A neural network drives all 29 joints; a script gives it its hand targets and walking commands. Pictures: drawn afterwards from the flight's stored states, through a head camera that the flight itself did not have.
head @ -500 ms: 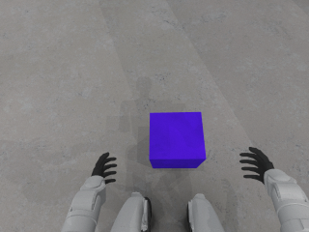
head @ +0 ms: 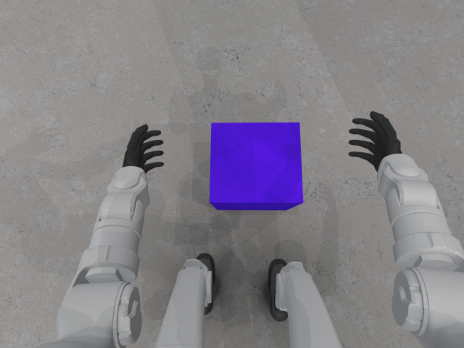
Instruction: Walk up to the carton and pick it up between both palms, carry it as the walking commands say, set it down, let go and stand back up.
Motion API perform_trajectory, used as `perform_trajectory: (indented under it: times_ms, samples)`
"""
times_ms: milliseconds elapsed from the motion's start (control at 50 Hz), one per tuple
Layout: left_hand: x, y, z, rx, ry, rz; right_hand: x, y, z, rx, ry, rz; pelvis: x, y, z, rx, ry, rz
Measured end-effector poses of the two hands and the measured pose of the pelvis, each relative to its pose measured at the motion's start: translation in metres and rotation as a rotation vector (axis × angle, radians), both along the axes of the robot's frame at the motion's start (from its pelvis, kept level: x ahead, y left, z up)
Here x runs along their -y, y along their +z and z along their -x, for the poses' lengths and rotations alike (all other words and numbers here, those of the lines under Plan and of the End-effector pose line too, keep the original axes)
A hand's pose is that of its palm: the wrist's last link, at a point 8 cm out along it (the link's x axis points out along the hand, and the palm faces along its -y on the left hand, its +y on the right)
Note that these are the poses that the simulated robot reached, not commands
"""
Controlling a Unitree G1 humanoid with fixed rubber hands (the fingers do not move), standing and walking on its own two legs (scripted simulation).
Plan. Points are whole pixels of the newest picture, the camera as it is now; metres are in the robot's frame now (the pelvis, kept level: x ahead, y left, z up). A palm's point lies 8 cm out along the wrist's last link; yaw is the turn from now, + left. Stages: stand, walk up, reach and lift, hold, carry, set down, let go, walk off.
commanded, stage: reach and lift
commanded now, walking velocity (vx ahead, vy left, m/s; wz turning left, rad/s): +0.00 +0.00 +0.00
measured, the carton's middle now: (253, 172) +0.49 -0.03 -0.54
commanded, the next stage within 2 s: none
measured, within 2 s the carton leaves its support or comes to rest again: neither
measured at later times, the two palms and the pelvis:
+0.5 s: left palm (155, 121) +0.50 +0.18 -0.13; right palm (387, 113) +0.51 -0.26 -0.11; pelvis +0.00 +0.00 -0.03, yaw +0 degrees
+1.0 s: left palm (173, 145) +0.50 +0.18 -0.28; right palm (348, 141) +0.51 -0.24 -0.27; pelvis -0.04 +0.00 -0.15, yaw +2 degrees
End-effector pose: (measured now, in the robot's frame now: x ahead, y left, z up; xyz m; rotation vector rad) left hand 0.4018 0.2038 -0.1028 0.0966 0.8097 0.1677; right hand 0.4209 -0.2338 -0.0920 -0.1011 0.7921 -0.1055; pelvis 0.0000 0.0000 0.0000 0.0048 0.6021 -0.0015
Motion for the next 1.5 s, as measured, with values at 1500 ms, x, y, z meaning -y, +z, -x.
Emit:
perform_trajectory:
  times_ms: [1500]
  samples:
    - [0.030, -0.325, -0.086, 0.079, -0.003, 0.036, 0.004, -0.324, -0.072, 0.088, -0.045, -0.001, 0.002, -0.262, 0.057, -0.151, 0.008, -0.034]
